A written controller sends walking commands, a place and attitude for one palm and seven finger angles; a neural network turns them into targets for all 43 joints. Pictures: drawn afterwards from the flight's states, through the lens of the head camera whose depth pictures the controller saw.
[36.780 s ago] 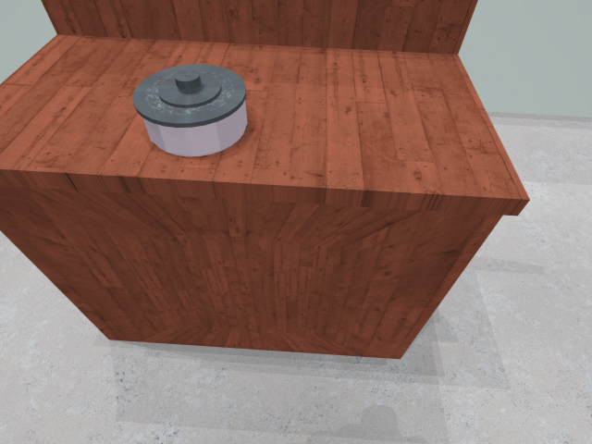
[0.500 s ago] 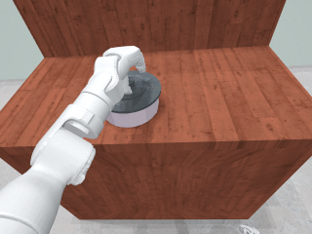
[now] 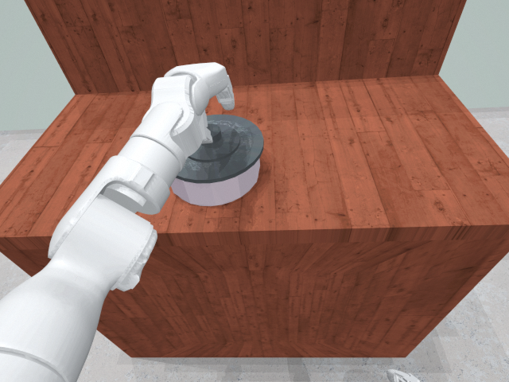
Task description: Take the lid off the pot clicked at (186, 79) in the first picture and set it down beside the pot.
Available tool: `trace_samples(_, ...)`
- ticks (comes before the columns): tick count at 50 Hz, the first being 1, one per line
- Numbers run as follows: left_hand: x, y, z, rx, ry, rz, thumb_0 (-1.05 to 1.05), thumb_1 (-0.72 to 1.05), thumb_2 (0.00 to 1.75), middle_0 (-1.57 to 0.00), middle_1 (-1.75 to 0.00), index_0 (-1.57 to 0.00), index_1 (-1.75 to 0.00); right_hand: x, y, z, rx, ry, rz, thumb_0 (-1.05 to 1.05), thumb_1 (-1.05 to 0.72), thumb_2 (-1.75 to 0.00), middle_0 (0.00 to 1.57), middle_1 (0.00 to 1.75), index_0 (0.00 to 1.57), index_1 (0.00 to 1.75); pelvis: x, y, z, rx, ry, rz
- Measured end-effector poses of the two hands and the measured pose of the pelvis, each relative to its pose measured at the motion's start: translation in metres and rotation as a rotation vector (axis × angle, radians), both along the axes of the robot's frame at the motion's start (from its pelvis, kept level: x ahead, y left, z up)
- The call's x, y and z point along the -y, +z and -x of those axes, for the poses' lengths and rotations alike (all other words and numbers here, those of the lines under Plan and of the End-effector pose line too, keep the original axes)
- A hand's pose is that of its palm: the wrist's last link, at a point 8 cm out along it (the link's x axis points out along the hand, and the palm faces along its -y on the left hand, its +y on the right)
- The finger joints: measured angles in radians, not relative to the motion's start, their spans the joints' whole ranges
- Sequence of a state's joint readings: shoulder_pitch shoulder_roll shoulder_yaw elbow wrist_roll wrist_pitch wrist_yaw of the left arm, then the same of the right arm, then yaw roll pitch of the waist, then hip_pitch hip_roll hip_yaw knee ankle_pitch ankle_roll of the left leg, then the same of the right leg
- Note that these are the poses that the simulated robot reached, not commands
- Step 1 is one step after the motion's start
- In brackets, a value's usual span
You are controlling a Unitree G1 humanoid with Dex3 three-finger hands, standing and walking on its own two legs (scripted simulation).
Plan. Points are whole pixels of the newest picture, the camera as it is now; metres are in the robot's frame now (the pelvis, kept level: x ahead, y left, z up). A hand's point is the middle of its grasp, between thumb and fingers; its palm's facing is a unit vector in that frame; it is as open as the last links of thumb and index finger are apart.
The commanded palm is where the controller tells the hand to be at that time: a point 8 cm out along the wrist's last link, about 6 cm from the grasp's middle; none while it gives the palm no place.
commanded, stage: raise the hand to come down again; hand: left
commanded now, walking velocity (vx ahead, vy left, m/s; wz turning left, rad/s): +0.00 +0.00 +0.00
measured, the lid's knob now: (209, 134) +0.50 +0.08 +0.15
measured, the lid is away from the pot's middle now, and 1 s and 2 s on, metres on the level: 0.01 0.01 0.01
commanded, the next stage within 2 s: move the open hand above the knob in 0.16 s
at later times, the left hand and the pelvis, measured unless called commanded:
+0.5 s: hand (202, 119) +0.46 +0.08 +0.21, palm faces -0.27 -0.04 -0.96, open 10.3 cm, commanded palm +0.46 +0.09 +0.27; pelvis +0.00 +0.01 +0.00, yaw +0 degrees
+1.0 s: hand (203, 116) +0.47 +0.08 +0.21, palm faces -0.26 -0.06 -0.96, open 10.4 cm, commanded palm +0.46 +0.08 +0.27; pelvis +0.01 +0.01 +0.00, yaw -1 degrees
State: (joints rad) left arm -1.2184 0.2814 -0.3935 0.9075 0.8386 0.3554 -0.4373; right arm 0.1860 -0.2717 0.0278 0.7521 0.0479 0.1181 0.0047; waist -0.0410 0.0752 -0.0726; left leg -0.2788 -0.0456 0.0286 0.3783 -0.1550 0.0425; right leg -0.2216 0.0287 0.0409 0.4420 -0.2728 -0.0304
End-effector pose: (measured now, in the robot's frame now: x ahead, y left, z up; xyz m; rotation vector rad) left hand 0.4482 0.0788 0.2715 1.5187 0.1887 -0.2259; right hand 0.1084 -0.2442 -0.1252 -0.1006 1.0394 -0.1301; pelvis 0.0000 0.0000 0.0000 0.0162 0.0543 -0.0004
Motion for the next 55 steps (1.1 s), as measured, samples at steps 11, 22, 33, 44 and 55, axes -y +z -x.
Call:
trace_samples(11, -0.003, -0.002, -0.003, 0.005, -0.034, 0.012, 0.0, -0.23, 1.22, -0.79, -0.09, -0.8, -0.08, 0.001, 0.002, 0.008, -0.004, -0.02, 0.021, 0.01, -0.9, -0.9, 0.2, 0.3, 0.2, 0.3, -0.005, 0.0, 0.0, -0.002, -0.009, 0.001)
trace_samples(22, -0.008, -0.009, -0.006, -0.005, -0.023, -0.003, 0.0, -0.23, 1.22, -0.79, -0.09, -0.8, -0.08, -0.002, 0.002, 0.006, -0.01, -0.013, 0.023, 0.01, -0.9, -0.9, 0.2, 0.3, 0.2, 0.3, -0.01, 0.0, -0.001, -0.011, -0.001, 0.005)
trace_samples(33, -0.01, -0.009, -0.015, -0.017, -0.002, 0.007, 0.0, -0.23, 1.22, -0.79, -0.09, -0.8, -0.08, -0.008, 0.0, 0.008, -0.027, -0.018, 0.016, 0.01, -0.9, -0.9, 0.2, 0.3, 0.2, 0.3, -0.012, 0.0, -0.004, -0.023, -0.004, 0.005)
trace_samples(44, -0.001, -0.007, -0.018, -0.008, -0.037, 0.024, 0.0, -0.23, 1.22, -0.79, -0.09, -0.8, -0.08, -0.005, -0.002, 0.011, -0.039, -0.026, 0.017, 0.01, -0.9, -0.9, 0.2, 0.3, 0.2, 0.3, -0.012, 0.0, -0.009, -0.026, -0.009, 0.003)
trace_samples(55, -0.005, -0.01, -0.009, -0.007, -0.013, 0.0, 0.0, -0.23, 1.22, -0.79, -0.09, -0.79, -0.08, -0.001, 0.001, -0.003, -0.007, -0.012, 0.012, 0.01, -0.9, -0.9, 0.2, 0.3, 0.2, 0.3, -0.007, 0.0, -0.009, -0.012, -0.004, 0.002)
